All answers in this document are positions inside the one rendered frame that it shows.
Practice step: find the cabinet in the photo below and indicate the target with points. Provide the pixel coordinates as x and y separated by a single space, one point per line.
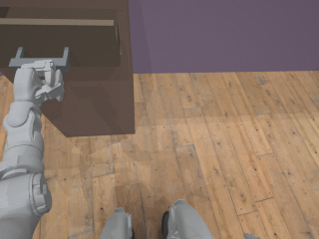
96 100

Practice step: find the robot left forearm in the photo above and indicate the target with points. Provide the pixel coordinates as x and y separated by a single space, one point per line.
24 148

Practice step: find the robot left thigh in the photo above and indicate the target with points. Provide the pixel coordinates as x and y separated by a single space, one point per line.
118 226

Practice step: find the drawer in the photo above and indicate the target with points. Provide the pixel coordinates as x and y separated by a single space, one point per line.
92 35

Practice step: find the robot right thigh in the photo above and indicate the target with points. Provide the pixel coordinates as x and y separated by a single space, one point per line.
187 222

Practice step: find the handle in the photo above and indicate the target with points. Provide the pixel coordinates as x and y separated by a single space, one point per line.
61 64

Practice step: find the robot left hand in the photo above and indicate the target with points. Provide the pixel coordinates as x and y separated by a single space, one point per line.
28 87

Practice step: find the robot thigh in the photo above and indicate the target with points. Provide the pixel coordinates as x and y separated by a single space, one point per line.
187 222
118 226

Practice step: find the robot left upper arm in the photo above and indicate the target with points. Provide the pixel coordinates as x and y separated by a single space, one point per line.
24 200

